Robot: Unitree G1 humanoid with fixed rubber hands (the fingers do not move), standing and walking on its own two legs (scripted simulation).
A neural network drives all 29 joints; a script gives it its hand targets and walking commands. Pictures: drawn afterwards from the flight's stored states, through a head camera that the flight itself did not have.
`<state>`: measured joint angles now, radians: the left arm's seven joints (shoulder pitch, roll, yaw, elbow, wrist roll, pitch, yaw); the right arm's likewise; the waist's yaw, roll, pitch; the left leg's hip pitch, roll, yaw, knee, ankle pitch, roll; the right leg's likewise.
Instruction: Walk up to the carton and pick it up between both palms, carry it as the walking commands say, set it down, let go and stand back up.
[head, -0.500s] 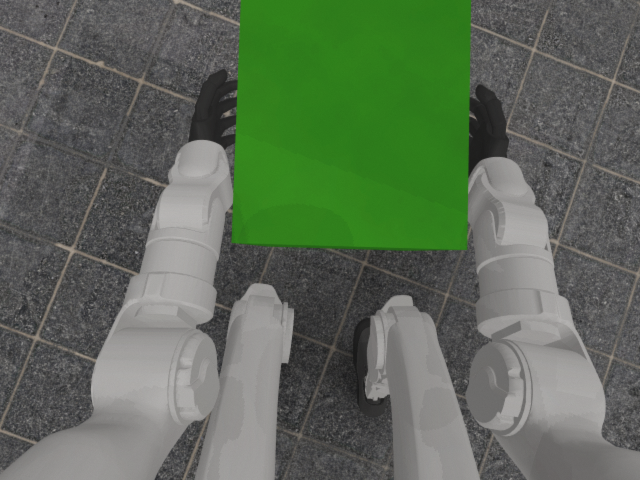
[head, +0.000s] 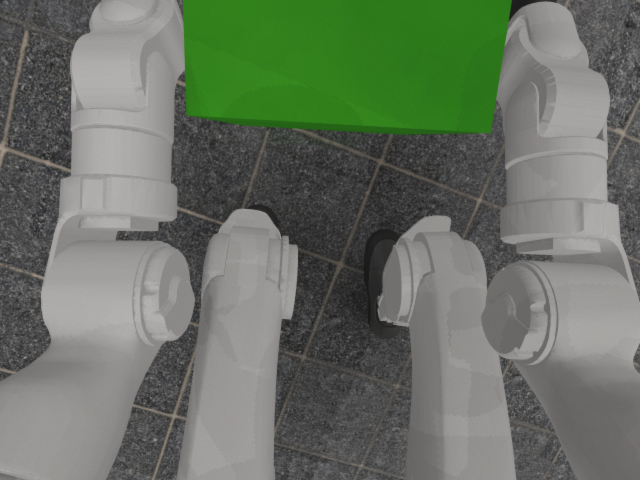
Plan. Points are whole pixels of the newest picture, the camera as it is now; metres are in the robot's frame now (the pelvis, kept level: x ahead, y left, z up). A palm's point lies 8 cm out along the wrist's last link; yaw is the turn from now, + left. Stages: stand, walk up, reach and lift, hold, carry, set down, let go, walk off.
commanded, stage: set down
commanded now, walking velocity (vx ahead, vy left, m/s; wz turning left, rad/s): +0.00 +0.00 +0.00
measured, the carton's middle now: out of the picture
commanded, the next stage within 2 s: none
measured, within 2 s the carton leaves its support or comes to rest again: rests again in 1.48 s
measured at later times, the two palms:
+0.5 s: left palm out of the picture +0.56 +0.17 -0.24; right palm (488, 0) +0.58 -0.14 -0.23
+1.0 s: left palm out of the picture +0.58 +0.18 -0.25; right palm (477, 5) +0.58 -0.14 -0.24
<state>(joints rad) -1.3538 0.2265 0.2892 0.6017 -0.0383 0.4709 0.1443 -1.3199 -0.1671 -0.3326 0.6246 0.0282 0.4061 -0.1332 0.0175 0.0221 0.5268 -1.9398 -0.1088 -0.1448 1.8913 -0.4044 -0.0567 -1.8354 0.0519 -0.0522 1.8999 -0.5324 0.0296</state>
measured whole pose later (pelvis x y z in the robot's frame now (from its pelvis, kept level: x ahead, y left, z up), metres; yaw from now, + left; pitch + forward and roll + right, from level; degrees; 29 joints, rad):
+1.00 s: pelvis +0.04 +0.00 -0.07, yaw -3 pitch +31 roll -6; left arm -1.47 0.29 0.27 0.89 -0.07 0.29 0.14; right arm -1.45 -0.26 -0.18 0.86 0.11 0.30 -0.17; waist 0.05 0.04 0.53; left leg -2.16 -0.09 -0.14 2.15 -0.53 -0.07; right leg -2.06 0.10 -0.04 2.15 -0.64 0.05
